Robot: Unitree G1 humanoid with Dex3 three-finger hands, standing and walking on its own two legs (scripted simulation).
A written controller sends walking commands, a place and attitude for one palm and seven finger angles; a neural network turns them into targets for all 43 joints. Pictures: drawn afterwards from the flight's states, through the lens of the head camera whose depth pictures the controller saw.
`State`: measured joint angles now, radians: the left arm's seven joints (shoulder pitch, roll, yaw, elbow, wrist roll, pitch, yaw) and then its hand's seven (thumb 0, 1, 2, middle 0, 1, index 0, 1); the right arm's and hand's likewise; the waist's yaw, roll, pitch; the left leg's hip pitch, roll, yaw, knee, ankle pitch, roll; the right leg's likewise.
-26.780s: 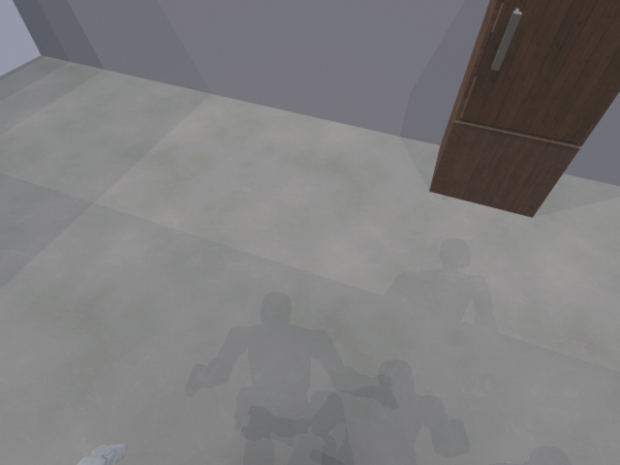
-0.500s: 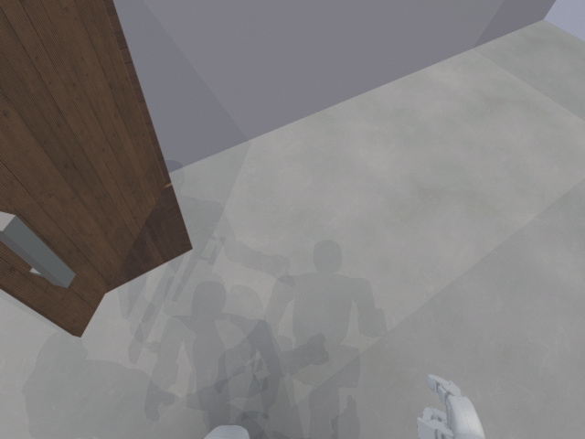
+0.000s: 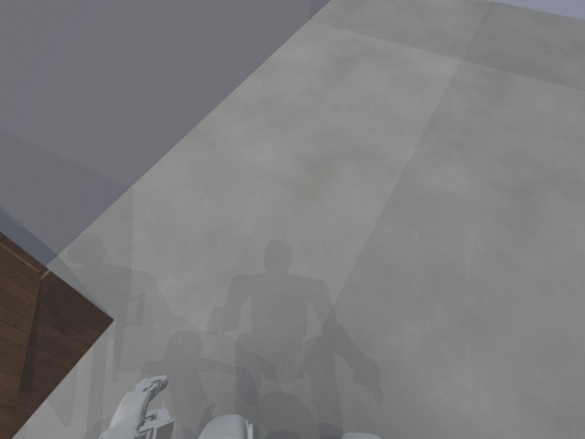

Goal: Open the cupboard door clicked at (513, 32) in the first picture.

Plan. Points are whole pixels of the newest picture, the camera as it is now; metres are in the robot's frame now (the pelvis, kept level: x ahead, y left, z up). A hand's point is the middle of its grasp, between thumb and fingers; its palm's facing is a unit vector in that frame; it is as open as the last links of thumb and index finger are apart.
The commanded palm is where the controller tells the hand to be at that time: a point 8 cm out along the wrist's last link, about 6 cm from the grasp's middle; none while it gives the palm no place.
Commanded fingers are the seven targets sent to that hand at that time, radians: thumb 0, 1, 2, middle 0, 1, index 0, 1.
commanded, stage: walk to a spot facing it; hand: left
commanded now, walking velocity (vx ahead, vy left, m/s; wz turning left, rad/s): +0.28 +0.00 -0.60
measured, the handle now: out of the picture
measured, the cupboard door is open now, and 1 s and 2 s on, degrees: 43 43 43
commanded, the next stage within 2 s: turn to face it in 1.28 s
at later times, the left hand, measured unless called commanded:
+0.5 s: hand (204, 365) +0.25 +0.16 -0.16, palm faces -0.30 -0.94 -0.14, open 7.4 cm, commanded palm none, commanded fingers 0.00 0.90 0.90 -0.20 -0.30 -0.20 -0.30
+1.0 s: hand (301, 267) +0.42 -0.01 -0.15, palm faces -0.42 -0.88 -0.22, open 7.2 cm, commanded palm none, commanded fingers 0.00 0.90 0.90 -0.20 -0.30 -0.20 -0.30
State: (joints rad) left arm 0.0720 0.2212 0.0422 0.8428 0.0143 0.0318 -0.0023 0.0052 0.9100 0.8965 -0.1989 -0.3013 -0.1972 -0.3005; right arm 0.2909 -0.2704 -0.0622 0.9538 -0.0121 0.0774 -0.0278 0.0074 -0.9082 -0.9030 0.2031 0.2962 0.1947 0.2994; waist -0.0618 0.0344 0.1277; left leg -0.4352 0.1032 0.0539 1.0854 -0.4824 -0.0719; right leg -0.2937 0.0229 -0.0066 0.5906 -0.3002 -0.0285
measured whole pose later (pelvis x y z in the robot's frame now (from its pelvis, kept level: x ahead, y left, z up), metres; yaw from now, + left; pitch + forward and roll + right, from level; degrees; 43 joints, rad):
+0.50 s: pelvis +0.12 +0.00 +0.01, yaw -19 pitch +2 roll -1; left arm 0.19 0.22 0.08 0.94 0.03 0.04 -0.07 0.01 0.91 0.90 -0.20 -0.30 -0.19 -0.30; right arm 0.41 -0.14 -0.01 0.98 -0.03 -0.06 -0.03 0.00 -0.90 -0.90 0.21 0.30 0.20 0.30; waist -0.01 -0.03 0.07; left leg -0.05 0.10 0.23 0.36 -0.33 -0.02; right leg -0.64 -0.07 -0.07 1.04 -0.20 0.00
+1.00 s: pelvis +0.30 -0.16 +0.01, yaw -28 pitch +1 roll +0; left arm 0.26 0.18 0.06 1.02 0.01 -0.08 -0.01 -0.01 0.94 0.90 -0.20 -0.30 -0.20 -0.30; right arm 0.16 -0.17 -0.06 0.96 -0.02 -0.01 0.01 0.00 -0.91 -0.90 0.20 0.30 0.19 0.30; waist -0.01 0.02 0.05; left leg -0.62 0.14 0.03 0.95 -0.18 -0.06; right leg -0.10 0.10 -0.07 0.32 -0.25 -0.12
